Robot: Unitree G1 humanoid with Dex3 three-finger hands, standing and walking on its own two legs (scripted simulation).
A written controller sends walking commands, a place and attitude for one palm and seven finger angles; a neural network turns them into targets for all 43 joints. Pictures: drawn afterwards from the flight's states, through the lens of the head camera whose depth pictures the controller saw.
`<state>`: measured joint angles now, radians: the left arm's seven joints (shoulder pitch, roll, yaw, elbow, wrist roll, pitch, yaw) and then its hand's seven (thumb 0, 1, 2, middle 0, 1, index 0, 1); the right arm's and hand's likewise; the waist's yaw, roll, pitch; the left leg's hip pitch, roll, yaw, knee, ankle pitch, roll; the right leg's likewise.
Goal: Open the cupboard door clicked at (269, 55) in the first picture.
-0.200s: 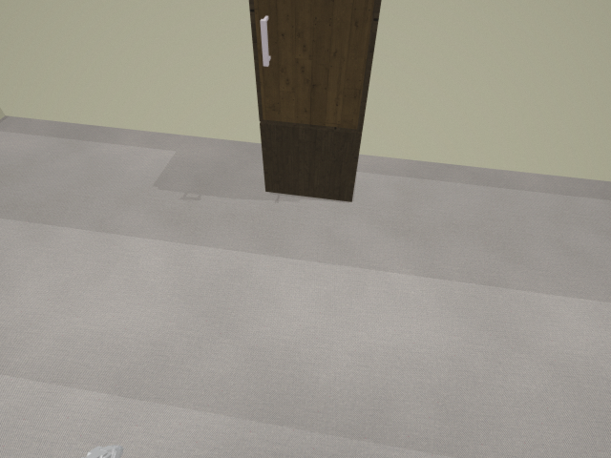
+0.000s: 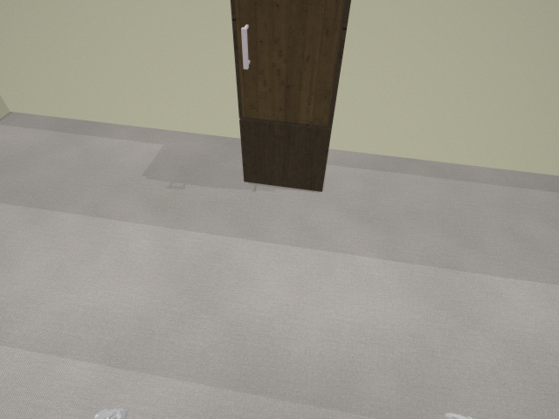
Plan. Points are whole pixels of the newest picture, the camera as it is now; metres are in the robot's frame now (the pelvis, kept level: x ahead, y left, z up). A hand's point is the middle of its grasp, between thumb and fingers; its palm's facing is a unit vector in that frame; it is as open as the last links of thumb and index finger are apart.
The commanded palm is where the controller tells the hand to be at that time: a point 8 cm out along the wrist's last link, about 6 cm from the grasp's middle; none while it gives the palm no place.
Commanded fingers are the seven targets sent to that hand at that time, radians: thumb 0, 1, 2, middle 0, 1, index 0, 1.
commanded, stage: stand and wait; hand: left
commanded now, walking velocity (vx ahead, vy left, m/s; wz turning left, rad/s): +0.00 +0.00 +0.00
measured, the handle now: (246, 47) +1.39 +0.21 -0.03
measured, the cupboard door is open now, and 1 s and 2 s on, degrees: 0 0 0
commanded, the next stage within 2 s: look at it before walking up in 0.62 s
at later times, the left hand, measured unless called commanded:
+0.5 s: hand out of the picture +0.05 +0.24 -0.15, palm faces -0.03 -0.94 -0.34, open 7.4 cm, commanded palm none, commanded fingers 0.00 0.90 0.90 -0.20 -0.30 -0.20 -0.30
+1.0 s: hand out of the picture +0.06 +0.23 -0.15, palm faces -0.03 -0.94 -0.33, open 7.4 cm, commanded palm none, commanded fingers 0.00 0.90 0.90 -0.20 -0.30 -0.20 -0.30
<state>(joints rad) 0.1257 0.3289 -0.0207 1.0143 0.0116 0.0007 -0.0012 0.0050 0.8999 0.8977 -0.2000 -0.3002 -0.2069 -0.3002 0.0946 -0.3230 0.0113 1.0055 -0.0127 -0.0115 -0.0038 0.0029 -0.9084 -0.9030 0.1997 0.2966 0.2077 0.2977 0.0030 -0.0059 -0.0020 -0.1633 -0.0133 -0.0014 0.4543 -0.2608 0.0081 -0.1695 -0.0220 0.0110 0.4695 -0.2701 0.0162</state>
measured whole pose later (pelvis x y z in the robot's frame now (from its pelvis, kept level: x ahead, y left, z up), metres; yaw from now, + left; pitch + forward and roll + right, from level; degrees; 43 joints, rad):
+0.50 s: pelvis -0.01 -0.01 +0.00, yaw +0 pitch -2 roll +0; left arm 0.16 0.35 -0.01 1.09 0.01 0.00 0.00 0.01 0.90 0.90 -0.20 -0.30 -0.21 -0.30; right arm 0.15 -0.34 0.01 1.11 -0.01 0.00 0.00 0.00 -0.91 -0.90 0.20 0.30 0.21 0.30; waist 0.00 0.00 0.03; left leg -0.15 0.00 -0.01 0.40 -0.21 0.00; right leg -0.16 -0.01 0.00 0.41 -0.22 0.00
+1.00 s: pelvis -0.01 -0.01 +0.01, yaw +0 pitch -2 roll +0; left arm 0.14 0.34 -0.01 1.08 0.01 -0.01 0.00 0.00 0.90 0.90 -0.20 -0.30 -0.21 -0.30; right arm 0.12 -0.33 0.01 1.10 0.00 -0.01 0.00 0.00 -0.91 -0.90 0.20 0.30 0.21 0.30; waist 0.00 -0.01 0.02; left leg -0.15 0.00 -0.01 0.38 -0.20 -0.01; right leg -0.15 -0.01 0.00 0.39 -0.21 0.00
